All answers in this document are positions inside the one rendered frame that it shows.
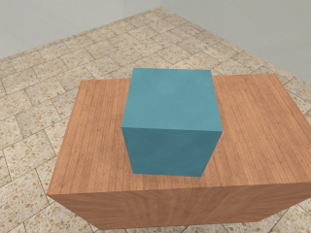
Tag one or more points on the carton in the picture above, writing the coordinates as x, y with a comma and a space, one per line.
171, 122

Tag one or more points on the pedestal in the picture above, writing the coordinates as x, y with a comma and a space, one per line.
260, 166

